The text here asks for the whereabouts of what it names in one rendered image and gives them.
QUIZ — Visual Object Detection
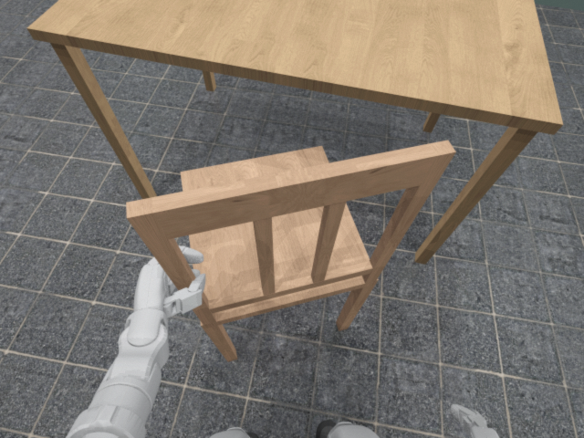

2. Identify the robot right shin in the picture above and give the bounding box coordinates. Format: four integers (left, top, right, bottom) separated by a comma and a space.
328, 422, 353, 434

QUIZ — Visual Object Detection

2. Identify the table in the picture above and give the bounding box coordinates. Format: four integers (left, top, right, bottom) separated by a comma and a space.
27, 0, 563, 265

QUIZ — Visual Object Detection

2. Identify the chair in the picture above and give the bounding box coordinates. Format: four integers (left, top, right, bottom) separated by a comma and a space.
126, 141, 456, 362

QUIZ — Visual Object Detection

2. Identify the robot right hand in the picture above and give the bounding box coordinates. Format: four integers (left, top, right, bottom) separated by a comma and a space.
451, 404, 499, 438

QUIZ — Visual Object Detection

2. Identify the robot left forearm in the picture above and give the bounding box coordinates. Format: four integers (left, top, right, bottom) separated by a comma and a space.
66, 308, 170, 438

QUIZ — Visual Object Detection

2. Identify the robot left hand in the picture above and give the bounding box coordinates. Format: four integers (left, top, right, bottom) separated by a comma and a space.
133, 245, 205, 318

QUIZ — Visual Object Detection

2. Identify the right robot foot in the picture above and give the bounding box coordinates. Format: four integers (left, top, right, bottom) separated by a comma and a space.
316, 420, 336, 438

